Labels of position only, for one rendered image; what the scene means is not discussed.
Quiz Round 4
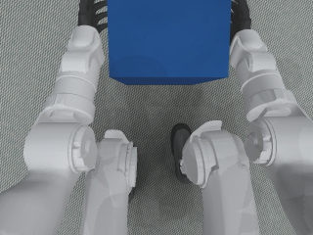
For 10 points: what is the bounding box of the right robot hand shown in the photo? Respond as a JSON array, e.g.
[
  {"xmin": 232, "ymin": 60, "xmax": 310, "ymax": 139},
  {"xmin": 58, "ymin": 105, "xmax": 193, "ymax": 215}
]
[{"xmin": 229, "ymin": 0, "xmax": 252, "ymax": 46}]

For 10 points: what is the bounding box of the robot right forearm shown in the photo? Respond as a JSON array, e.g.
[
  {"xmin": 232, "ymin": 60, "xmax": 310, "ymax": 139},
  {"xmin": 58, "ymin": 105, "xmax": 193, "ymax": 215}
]
[{"xmin": 229, "ymin": 29, "xmax": 313, "ymax": 122}]

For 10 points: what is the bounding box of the left robot upper arm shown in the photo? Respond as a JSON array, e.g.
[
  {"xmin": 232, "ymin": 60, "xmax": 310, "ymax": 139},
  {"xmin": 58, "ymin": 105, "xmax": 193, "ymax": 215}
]
[{"xmin": 0, "ymin": 122, "xmax": 98, "ymax": 235}]

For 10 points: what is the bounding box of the robot right thigh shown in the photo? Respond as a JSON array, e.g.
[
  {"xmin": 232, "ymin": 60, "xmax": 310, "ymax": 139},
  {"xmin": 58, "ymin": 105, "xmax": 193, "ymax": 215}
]
[{"xmin": 186, "ymin": 129, "xmax": 260, "ymax": 235}]

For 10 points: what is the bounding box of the robot left foot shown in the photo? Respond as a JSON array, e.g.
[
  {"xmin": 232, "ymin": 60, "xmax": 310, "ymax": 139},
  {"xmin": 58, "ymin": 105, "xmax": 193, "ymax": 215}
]
[{"xmin": 128, "ymin": 145, "xmax": 138, "ymax": 204}]

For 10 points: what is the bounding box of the left robot hand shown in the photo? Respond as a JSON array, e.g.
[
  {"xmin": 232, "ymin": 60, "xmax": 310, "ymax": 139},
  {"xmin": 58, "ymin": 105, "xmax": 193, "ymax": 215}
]
[{"xmin": 77, "ymin": 0, "xmax": 108, "ymax": 34}]

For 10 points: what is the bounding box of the robot left forearm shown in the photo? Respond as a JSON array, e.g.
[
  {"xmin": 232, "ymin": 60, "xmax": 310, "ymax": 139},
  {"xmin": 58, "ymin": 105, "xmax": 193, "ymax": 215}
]
[{"xmin": 23, "ymin": 24, "xmax": 105, "ymax": 164}]

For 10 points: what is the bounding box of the carton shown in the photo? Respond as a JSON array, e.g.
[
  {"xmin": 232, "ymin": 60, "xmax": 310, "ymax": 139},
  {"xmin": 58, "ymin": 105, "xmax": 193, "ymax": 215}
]
[{"xmin": 107, "ymin": 0, "xmax": 232, "ymax": 85}]

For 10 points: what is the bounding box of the right robot upper arm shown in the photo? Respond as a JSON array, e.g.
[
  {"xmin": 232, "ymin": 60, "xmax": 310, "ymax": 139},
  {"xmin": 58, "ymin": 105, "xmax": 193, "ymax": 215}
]
[{"xmin": 244, "ymin": 116, "xmax": 313, "ymax": 235}]

